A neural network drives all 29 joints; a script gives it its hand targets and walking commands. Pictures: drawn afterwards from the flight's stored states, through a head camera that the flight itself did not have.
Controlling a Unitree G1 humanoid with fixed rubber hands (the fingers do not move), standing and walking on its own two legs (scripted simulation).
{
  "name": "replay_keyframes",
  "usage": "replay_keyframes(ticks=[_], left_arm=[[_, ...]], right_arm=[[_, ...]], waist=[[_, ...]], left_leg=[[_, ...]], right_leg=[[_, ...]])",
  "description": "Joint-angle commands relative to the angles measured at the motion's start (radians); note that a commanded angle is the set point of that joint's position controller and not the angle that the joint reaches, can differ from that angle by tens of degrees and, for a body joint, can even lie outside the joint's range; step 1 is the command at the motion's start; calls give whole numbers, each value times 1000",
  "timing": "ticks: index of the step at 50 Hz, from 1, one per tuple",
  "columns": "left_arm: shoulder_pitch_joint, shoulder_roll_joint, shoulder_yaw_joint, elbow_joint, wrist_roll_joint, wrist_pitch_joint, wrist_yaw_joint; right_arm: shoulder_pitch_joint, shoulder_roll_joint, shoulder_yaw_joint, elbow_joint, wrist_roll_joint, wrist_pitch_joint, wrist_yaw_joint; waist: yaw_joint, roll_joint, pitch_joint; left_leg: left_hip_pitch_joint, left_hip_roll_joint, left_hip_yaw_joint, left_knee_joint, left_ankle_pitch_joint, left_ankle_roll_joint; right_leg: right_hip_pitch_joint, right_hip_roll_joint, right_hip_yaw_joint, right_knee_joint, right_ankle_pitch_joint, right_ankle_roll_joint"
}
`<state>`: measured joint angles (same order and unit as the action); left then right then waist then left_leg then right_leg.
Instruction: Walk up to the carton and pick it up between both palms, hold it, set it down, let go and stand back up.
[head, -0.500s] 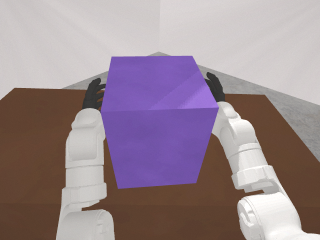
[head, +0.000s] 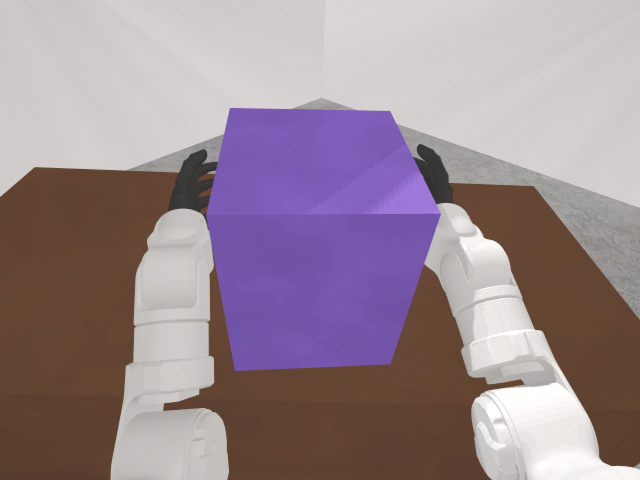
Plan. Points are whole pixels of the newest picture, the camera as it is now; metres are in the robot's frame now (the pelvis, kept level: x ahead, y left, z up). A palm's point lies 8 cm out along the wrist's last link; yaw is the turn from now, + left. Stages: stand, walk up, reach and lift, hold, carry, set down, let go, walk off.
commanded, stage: hold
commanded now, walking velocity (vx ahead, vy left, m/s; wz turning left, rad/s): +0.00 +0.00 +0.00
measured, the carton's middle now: (312, 240) +0.36 +0.01 +0.16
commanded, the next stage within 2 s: none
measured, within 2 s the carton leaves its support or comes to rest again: neither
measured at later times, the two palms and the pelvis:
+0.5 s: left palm (192, 214) +0.36 +0.15 +0.21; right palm (437, 202) +0.37 -0.14 +0.22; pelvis +0.01 +0.00 +0.00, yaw +0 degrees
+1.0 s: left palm (186, 217) +0.35 +0.16 +0.21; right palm (432, 211) +0.36 -0.13 +0.21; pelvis +0.00 +0.00 +0.00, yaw +0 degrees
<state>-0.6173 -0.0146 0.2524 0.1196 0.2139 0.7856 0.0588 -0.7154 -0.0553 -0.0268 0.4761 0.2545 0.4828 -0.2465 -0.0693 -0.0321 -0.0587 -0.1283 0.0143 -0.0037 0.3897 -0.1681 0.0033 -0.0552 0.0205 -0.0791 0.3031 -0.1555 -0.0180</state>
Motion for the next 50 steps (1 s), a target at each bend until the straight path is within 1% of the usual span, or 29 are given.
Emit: replay_keyframes(ticks=[1, 5, 7, 9, 12, 18, 20, 23, 26, 28, 31, 34, 38, 40, 43, 45, 48, 50], left_arm=[[-850, -624, -562, -168, -192, -102, -142], [-856, -629, -567, -183, -197, -105, -142], [-853, -629, -578, -205, -202, -105, -142], [-843, -625, -576, -212, -200, -103, -142], [-834, -609, -563, -211, -192, -96, -147], [-804, -594, -565, -260, -191, -83, -157], [-788, -585, -568, -282, -191, -79, -160], [-769, -576, -559, -282, -184, -69, -166], [-756, -565, -550, -286, -178, -61, -172], [-748, -560, -545, -281, -175, -57, -176], [-763, -562, -546, -270, -174, -57, -179], [-771, -570, -551, -258, -180, -63, -176], [-824, -595, -562, -222, -186, -75, -167], [-824, -605, -573, -218, -196, -83, -160], [-855, -618, -578, -193, -201, -95, -150], [-846, -620, -571, -173, -199, -100, -144], [-864, -634, -573, -163, -199, -107, -138], [-866, -638, -568, -156, -198, -112, -134]], right_arm=[[-873, 660, 392, -355, 110, -72, 117], [-881, 668, 400, -360, 119, -75, 115], [-876, 669, 409, -376, 127, -75, 112], [-876, 672, 420, -390, 136, -75, 107], [-866, 672, 425, -388, 141, -65, 101], [-834, 672, 453, -436, 162, -52, 85], [-824, 671, 466, -472, 170, -51, 79], [-804, 664, 464, -478, 169, -42, 73], [-791, 657, 469, -482, 169, -35, 70], [-782, 654, 467, -483, 166, -32, 69], [-788, 652, 454, -468, 154, -32, 73], [-794, 657, 445, -473, 143, -40, 80], [-834, 659, 415, -427, 121, -50, 97], [-837, 655, 409, -436, 113, -60, 104], [-864, 654, 391, -399, 101, -69, 114], [-868, 653, 389, -392, 98, -75, 119], [-883, 652, 377, -355, 92, -81, 127], [-890, 652, 375, -347, 90, -88, 130]], waist=[[-11, 87, -430], [-14, 88, -447], [-20, 93, -461], [-18, 94, -467], [-18, 85, -441], [-22, 84, -452], [-18, 79, -465], [-21, 74, -440], [-18, 69, -422], [-19, 67, -406], [-21, 73, -384], [-16, 70, -384], [-17, 89, -378], [-15, 89, -400], [-14, 93, -416], [-7, 86, -424], [-9, 98, -440], [-7, 95, -447]], left_leg=[[155, -35, -31, -49, 156, -39], [161, -37, -30, -42, 183, -38], [168, -40, -29, -32, 218, -43], [172, -42, -29, -26, 241, -45], [165, -43, -29, -26, 245, -41], [169, -50, -31, -14, 298, -45], [171, -50, -32, -10, 313, -48], [166, -50, -34, -16, 304, -47], [163, -50, -32, -20, 297, -47], [161, -49, -33, -25, 288, -47], [157, -48, -31, -34, 256, -45], [157, -43, -31, -40, 229, -44], [152, -39, -31, -51, 175, -41], [150, -34, -32, -50, 165, -46], [148, -32, -35, -54, 132, -44], [146, -31, -34, -57, 119, -43], [148, -28, -39, -62, 103, -40], [149, -27, -41, -63, 101, -39]], right_leg=[[64, 32, 45, -32, 116, 56], [81, 31, 46, -27, 146, 61], [95, 31, 48, -20, 187, 64], [107, 32, 49, -16, 218, 66], [114, 27, 52, -16, 238, 73], [160, 27, 58, -1, 347, 80], [175, 26, 61, 2, 387, 82], [175, 24, 62, -1, 393, 84], [178, 22, 64, -3, 400, 84], [173, 22, 63, -8, 390, 83], [149, 24, 59, -18, 326, 77], [126, 26, 56, -29, 277, 68], [78, 32, 46, -38, 160, 56], [68, 34, 44, -41, 143, 48], [49, 36, 41, -41, 95, 45], [46, 37, 41, -42, 86, 44], [43, 35, 41, -38, 66, 45], [42, 34, 42, -35, 65, 46]])
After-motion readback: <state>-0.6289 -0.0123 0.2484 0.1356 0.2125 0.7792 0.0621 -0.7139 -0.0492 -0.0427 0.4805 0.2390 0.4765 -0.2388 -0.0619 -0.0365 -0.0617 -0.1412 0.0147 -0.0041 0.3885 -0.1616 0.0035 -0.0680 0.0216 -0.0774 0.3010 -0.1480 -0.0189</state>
